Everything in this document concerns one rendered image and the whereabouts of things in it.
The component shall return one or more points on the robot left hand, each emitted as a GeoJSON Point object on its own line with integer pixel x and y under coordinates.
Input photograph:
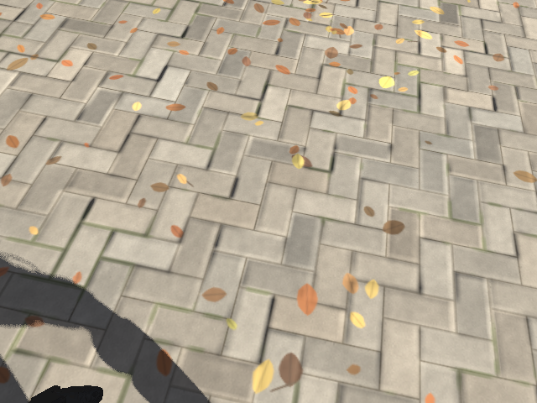
{"type": "Point", "coordinates": [73, 394]}

